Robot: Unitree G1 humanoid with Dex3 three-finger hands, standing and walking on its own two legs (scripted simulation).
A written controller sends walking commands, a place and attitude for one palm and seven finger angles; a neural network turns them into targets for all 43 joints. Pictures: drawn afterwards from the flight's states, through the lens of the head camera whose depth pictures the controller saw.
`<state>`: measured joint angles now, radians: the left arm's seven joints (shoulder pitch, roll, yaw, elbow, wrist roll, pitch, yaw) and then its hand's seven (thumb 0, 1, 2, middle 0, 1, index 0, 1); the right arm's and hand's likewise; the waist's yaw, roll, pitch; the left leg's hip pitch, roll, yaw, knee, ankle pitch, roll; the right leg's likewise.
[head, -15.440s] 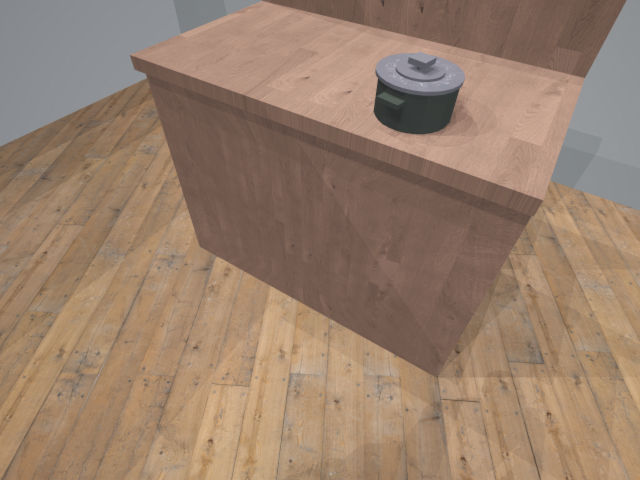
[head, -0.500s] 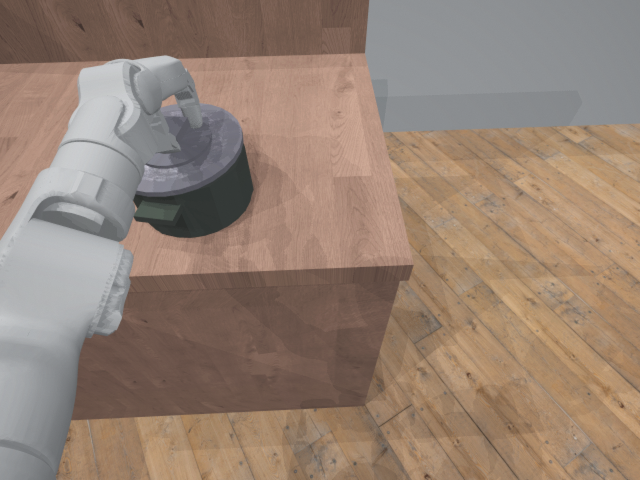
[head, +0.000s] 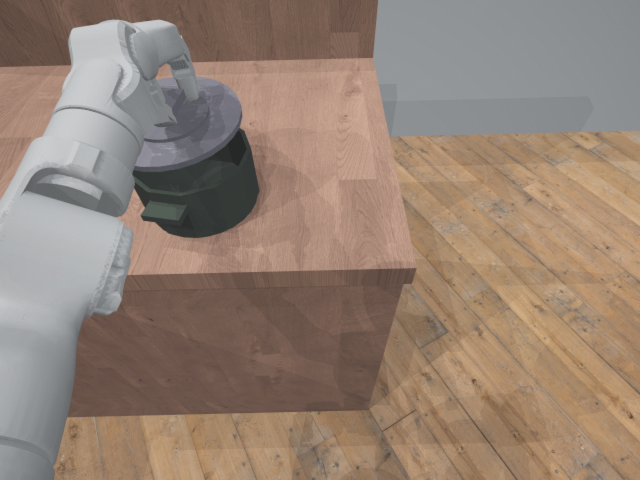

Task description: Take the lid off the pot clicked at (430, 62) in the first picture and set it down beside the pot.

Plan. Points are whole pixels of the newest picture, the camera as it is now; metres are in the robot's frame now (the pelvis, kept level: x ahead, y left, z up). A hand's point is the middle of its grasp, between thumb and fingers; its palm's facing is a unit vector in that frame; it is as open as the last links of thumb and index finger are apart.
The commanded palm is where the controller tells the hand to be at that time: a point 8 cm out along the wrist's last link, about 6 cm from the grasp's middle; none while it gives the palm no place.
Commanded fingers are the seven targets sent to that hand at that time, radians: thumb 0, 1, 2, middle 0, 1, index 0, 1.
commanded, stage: lift the lid straight up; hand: left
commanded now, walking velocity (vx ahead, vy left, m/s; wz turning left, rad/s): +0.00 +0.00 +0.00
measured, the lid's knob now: (163, 101) +0.53 +0.16 +0.21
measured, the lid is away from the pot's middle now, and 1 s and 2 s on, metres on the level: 0.01 0.02 0.11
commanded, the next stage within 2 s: move the lid sideways beside the pot in 1.10 s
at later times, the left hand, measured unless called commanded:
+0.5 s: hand (129, 67) +0.50 +0.18 +0.27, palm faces -0.25 -0.12 -0.96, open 7.7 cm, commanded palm +0.49 +0.17 +0.34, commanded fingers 0.00 0.68 1.00 -0.72 -1.07 -0.75 -1.04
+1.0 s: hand (126, 27) +0.50 +0.16 +0.31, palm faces -0.19 -0.14 -0.97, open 7.7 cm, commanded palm +0.50 +0.16 +0.37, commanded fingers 0.00 0.68 1.00 -0.72 -1.07 -0.75 -1.04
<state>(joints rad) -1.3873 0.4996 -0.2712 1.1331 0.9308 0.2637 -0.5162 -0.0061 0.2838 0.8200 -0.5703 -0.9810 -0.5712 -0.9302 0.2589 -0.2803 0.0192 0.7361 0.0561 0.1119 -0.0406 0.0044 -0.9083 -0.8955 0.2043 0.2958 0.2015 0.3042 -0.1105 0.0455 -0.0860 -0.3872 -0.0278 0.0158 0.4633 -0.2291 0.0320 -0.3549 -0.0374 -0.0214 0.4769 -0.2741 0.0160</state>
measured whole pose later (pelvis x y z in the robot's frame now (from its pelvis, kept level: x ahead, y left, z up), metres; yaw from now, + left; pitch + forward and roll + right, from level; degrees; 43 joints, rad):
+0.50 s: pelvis +0.00 +0.00 +0.00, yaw +0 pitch +9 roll +0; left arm -1.47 0.56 -0.27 1.15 0.95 0.30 -0.54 -0.01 0.28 0.82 -0.57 -0.98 -0.57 -0.93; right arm 0.28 -0.29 0.02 0.75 0.06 0.09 -0.04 0.01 -0.91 -0.90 0.20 0.30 0.20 0.30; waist -0.12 0.04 -0.09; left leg -0.39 -0.03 0.02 0.46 -0.23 0.03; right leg -0.35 -0.04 -0.02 0.46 -0.27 0.02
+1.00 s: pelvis +0.00 +0.00 +0.00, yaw +0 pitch +10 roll +0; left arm -1.62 0.54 -0.28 1.23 0.98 0.36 -0.54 0.00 0.28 0.83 -0.58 -0.98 -0.57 -0.93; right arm 0.26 -0.28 0.04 0.76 0.06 0.07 -0.04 0.00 -0.91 -0.90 0.20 0.30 0.20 0.30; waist -0.12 0.05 -0.10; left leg -0.41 -0.03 0.01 0.44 -0.21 0.03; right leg -0.38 -0.04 -0.02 0.46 -0.26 0.02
